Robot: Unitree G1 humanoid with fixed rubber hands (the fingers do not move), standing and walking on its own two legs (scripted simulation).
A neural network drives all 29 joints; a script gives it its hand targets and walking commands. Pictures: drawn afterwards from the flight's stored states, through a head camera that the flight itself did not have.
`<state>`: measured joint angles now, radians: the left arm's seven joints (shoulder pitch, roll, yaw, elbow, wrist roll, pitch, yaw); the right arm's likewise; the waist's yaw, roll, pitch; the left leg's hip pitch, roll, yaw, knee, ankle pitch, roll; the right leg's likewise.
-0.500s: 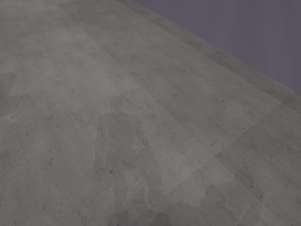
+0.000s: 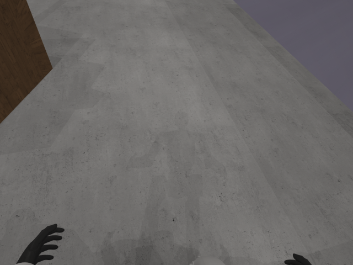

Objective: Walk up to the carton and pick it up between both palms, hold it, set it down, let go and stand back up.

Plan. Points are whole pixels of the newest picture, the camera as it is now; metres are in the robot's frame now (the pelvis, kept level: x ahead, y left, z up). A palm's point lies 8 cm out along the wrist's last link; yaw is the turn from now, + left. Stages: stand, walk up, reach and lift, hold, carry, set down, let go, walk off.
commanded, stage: walk up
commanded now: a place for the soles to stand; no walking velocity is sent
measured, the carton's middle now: out of the picture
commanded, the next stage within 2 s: none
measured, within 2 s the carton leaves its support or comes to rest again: neither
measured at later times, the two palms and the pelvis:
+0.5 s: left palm out of the picture +0.07 +0.30 -0.06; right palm (212, 124) +0.55 -0.16 -0.06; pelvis +0.24 +0.02 +0.00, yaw +32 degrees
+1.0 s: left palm out of the picture +0.39 +0.47 -0.07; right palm (167, 86) +0.78 -0.02 -0.08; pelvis +0.51 +0.16 -0.02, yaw +52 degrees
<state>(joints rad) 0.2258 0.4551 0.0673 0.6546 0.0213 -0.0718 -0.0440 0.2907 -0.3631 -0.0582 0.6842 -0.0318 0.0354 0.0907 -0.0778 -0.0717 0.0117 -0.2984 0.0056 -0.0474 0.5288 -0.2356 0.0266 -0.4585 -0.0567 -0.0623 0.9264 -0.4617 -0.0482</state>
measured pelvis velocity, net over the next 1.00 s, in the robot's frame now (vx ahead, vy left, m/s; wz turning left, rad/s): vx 0.51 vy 0.16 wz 0.90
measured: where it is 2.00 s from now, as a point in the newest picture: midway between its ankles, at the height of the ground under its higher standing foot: (81, 160)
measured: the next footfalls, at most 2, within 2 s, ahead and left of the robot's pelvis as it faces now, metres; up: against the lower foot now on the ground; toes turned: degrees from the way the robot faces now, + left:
right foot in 0.18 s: +0.27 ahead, -0.11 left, +0.00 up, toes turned +10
left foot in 0.64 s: +0.37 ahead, +0.27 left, +0.00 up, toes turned +44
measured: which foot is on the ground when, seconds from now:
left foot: down 0.00-0.18, up 0.20-0.62, down 0.64-1.00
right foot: up 0.00-0.16, down 0.18-0.66, up 0.68-1.00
